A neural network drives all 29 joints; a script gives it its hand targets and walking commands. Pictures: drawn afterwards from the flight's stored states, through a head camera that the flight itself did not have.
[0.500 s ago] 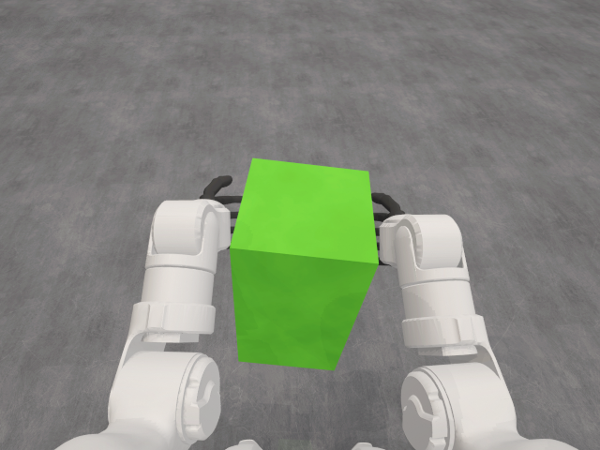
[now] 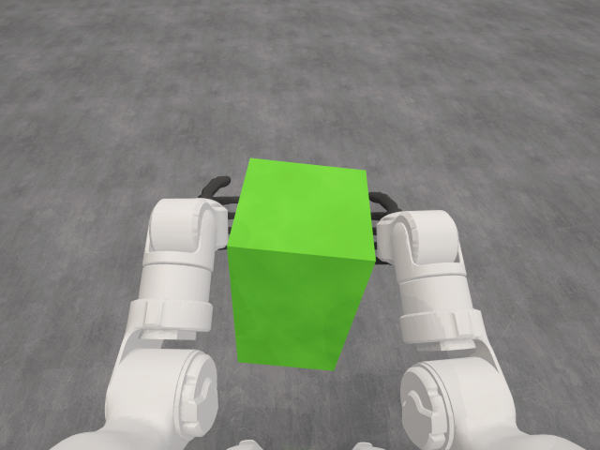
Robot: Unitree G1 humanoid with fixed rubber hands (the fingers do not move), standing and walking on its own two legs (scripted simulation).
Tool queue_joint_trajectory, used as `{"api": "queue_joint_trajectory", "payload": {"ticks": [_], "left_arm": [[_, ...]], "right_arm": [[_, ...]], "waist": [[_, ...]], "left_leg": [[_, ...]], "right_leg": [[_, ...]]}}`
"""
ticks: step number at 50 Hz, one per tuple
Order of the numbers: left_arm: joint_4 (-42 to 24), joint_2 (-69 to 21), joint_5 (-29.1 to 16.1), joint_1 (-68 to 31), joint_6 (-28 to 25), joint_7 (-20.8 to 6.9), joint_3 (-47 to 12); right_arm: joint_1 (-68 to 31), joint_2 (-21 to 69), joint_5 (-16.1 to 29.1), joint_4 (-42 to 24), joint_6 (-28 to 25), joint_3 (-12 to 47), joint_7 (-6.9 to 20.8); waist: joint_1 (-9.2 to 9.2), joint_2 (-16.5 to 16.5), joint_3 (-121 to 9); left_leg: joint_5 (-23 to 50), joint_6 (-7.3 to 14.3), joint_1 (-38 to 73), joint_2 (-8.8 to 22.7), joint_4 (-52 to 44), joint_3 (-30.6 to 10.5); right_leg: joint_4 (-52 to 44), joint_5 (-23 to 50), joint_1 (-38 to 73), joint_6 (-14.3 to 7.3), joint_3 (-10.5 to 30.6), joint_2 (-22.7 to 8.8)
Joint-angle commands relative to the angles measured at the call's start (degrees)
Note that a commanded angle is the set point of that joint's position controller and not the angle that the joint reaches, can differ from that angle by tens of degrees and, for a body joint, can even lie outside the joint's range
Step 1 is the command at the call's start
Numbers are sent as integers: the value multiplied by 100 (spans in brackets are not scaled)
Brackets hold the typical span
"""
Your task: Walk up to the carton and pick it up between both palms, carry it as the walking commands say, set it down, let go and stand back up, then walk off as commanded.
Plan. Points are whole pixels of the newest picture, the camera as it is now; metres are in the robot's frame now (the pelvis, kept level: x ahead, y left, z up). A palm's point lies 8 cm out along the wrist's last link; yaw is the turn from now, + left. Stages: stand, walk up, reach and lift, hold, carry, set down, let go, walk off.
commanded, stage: carry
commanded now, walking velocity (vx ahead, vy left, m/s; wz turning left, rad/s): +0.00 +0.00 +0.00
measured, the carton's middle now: (296, 274) +0.34 +0.02 +0.06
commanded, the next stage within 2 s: none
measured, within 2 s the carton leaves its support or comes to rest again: neither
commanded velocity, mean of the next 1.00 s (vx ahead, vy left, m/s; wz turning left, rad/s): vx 0.29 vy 0.00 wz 0.00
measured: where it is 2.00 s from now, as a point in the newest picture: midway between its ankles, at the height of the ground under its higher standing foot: (314, 330)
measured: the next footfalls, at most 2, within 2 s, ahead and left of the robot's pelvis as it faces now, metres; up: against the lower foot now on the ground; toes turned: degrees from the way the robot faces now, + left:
right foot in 1.04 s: +0.23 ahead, -0.11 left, +0.00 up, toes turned -12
left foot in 1.26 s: +0.32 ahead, +0.08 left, +0.00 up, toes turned +10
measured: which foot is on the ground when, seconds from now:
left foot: down 0.00-1.00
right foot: down 0.00-0.88, up 0.90-1.00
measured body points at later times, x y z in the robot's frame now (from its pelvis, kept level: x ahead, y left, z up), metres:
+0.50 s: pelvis +0.01 +0.00 +0.01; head +0.03 +0.01 +0.46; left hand +0.40 +0.13 +0.12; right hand +0.39 -0.11 +0.11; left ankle +0.13 +0.11 -0.71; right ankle +0.11 -0.11 -0.71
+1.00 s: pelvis +0.15 +0.00 +0.03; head +0.11 +0.01 +0.48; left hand +0.48 +0.12 +0.13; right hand +0.46 -0.12 +0.12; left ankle +0.13 +0.11 -0.71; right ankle +0.16 -0.10 -0.70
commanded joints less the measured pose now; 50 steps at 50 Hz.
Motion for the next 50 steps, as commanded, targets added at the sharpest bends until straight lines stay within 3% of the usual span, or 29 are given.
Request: {"api": "queue_joint_trajectory", "payload": {"ticks": [1, 2, 3, 4, 5, 8, 9, 12, 13, 14, 15, 16, 18, 21, 22, 24, 26, 29, 32, 33, 35, 36, 38, 41, 42, 45, 47, 48, 50], "left_arm": [[-768, -6788, -2569, -4375, -128, -1432, -2852], [-669, -6849, -2386, -3897, -98, -1449, -2750], [-905, -6623, -2457, -4705, -161, -1449, -2845], [-747, -6689, -2450, -4274, -90, -1464, -2836], [-897, -6687, -2448, -4498, -137, -1440, -2898], [-930, -6576, -2391, -4506, -106, -1382, -2907], [-946, -6539, -2359, -4443, -73, -1397, -2829], [-609, -6707, -2443, -4156, -56, -1443, -2820], [-704, -6649, -2510, -4337, -95, -1442, -2899], [-502, -6657, -2405, -3862, -39, -1453, -2761], [-616, -6825, -2358, -3559, -28, -1450, -2774], [-989, -6767, -2542, -4683, -140, -1437, -2912], [-919, -6620, -2436, -4236, -117, -1446, -2873], [-1010, -6625, -2428, -4358, -97, -1381, -2947], [-1171, -6502, -2505, -4840, -146, -1368, -3054], [-1040, -6449, -2474, -4337, -118, -1383, -2965], [-1311, -6775, -2499, -4030, -103, -1413, -3126], [-1106, -6762, -2405, -3731, -80, -1462, -3105], [-1704, -6890, -2568, -3540, -79, -1504, -3423], [-1568, -6915, -2457, -3180, -34, -1517, -3433], [-1473, -6854, -2424, -2883, -45, -1527, -3488], [-1740, -6814, -2422, -2839, -39, -1535, -3591], [-1567, -6727, -2211, -2573, -26, -1582, -3486], [-1859, -6698, -2251, -2806, -22, -1564, -3593], [-1771, -6754, -2190, -2523, 6, -1559, -3615], [-2015, -6812, -2094, -2131, 96, -1553, -3737], [-1730, -6850, -1901, -1118, 209, -1639, -3544], [-1893, -6876, -1961, -1427, 135, -1648, -3596], [-2196, -7116, -2016, -902, 40, -1683, -3845]], "right_arm": [[-4466, 6129, 2342, -780, -416, 2691, 1267], [-4431, 6285, 2391, -990, -388, 2821, 1270], [-5270, 6147, 2477, -1178, -467, 2863, 1275], [-4573, 6248, 2497, -899, -396, 2804, 1310], [-5171, 6213, 2622, -1218, -456, 2911, 1301], [-4745, 6103, 2545, -945, -420, 2831, 1370], [-4455, 6293, 2467, -689, -348, 2822, 1364], [-4743, 6184, 2422, -841, -364, 2804, 1339], [-4755, 6096, 2391, -795, -424, 2762, 1330], [-4469, 6094, 2341, -844, -369, 2750, 1326], [-3787, 6295, 2323, -656, -320, 2686, 1327], [-4995, 6203, 2484, -982, -444, 2756, 1330], [-4826, 6287, 2547, -1042, -447, 2852, 1321], [-4382, 6243, 2494, -672, -355, 2769, 1375], [-5084, 6121, 2567, -954, -442, 2854, 1366], [-4567, 6177, 2505, -748, -402, 2827, 1325], [-3838, 6329, 2361, -854, -389, 2708, 1363], [-4255, 6182, 2388, -1348, -409, 2891, 1376], [-3448, 6252, 2255, -1483, -404, 2932, 1349], [-3385, 6157, 2202, -1658, -376, 3020, 1355], [-3513, 6141, 2252, -1852, -364, 3170, 1346], [-3084, 6101, 2134, -1728, -348, 3161, 1367], [-3449, 6164, 2257, -1855, -313, 3363, 1407], [-3258, 6177, 2381, -1804, -306, 3426, 1457], [-2953, 6216, 2344, -1607, -266, 3351, 1509], [-1969, 6255, 2182, -1379, -250, 3186, 1583], [-1136, 6305, 1932, -1454, -194, 3094, 1593], [-1355, 6377, 1923, -1615, -236, 3137, 1603], [-1253, 6349, 1948, -2415, -366, 3448, 1603]], "waist": [[-42, -640, -3075], [-82, -995, -3042], [-109, -696, -3127], [-117, -526, -2924], [-142, -380, -3164], [-169, 605, -3093], [-98, 476, -2998], [52, 404, -3084], [58, 253, -3079], [27, -549, -3003], [-50, -687, -2892], [-93, -367, -2975], [-113, -443, -2954], [-124, 407, -3136], [-72, 426, -3136], [-88, 47, -3269], [-119, 479, -3158], [-135, 514, -2790], [-78, 748, -3069], [-46, 510, -3103], [0, -384, -2679], [12, -491, -2726], [21, -1011, -2469], [-31, -563, -2618], [-59, -291, -2733], [-195, 1135, -2214], [-148, 1219, -2075], [-179, 995, -1906], [-113, 1081, -2197]], "left_leg": [[-1008, -100, 1298, 57, 188, -269], [-901, -63, 1549, 81, 298, -272], [-868, 20, 1825, 78, 178, -273], [-795, 37, 2017, 13, 249, -203], [-856, 163, 2143, 90, -188, -410], [-1988, 406, 1978, 950, -1639, -1569], [-2460, 460, 1431, 1233, -1907, -1794], [-2233, 150, 351, 818, -1498, -909], [-1944, 15, 369, 573, -1039, -668], [-1615, -113, 559, 108, -232, -213], [-1094, -139, 1121, 64, 61, -235], [-813, -44, 1653, 141, 19, -297], [-718, 80, 1840, 217, -355, -449], [-1528, 279, 1806, 761, -1337, -1210], [-1596, 266, 1607, 819, -1403, -1227], [-1929, 148, 1702, 623, -1345, -916], [-2231, 170, 2030, 568, -1441, -811], [-2675, 393, 2192, 998, -2136, -1298], [-2433, 293, 2254, 964, -2044, -996], [-2501, 222, 1868, 881, -1859, -841], [-1821, -106, 1413, 369, -840, -244], [-1536, -167, 1286, 169, -520, -32], [-1254, -195, 911, 17, -277, 234], [-1198, -198, 1689, 60, -1141, 309], [-1235, -109, 2245, 76, -1349, 194], [-2037, 542, 3684, 1451, -2353, -1949], [-333, 818, 4271, 2024, -2085, -2276], [668, 807, 4290, 2015, -1952, -2041], [538, 566, 3865, 1681, -1735, -1244]], "right_leg": [[-1963, -2142, 800, -571, 1707, -1216], [-1952, -1966, 552, -451, 1549, -1195], [-1813, -1852, 439, -419, 1254, -1104], [-1853, -1956, 107, -364, 1049, -952], [-1570, -1742, 235, -335, 934, -911], [-379, -1313, 265, -33, 266, -203], [114, -1117, 649, -29, 217, -136], [-52, -917, 1829, -322, 309, -117], [-724, -1238, 1775, -474, 824, -497], [-1694, -2107, 1263, -575, 1416, -860], [-1975, -2205, 829, -547, 1681, -1252], [-1833, -1960, 461, -452, 1427, -1186], [-1630, -1549, 407, -318, 988, -873], [-937, -1168, 636, -103, 510, -398], [-864, -887, 960, -125, 461, -348], [-1184, -1585, 1011, -174, 544, -450], [-1079, -1886, 791, -146, 304, -309], [-654, -1619, 540, -165, -26, -10], [-847, -1155, 1096, -266, 26, -97], [-1079, -1341, 1567, -343, 138, -169], [-2125, -2306, 1612, -561, 1125, -716], [-2492, -2500, 1851, -621, 1577, -1045], [-2718, -2371, 2109, -687, 1735, -1333], [-2201, -1289, 2203, -527, 1003, -1020], [-2084, -1629, 1812, -428, 984, -943], [-239, -1484, -311, 5, -159, -142], [-163, -1556, -1152, -36, -284, -253], [-362, -1413, -1197, -30, -412, -211], [-1262, -819, -277, 62, -607, -177]]}}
